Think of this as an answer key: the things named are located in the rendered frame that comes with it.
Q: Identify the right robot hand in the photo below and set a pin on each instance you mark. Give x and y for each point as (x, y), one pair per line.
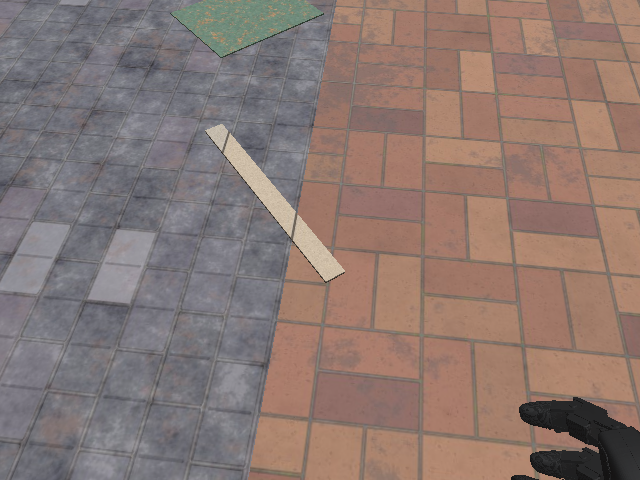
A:
(619, 445)

